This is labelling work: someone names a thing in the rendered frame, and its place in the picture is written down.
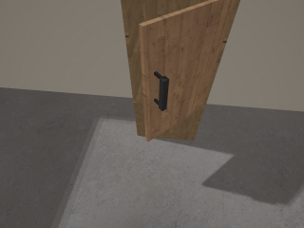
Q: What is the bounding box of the handle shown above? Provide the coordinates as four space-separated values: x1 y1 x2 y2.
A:
154 71 169 111

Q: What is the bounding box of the cupboard door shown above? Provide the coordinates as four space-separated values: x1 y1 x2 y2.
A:
139 0 237 142

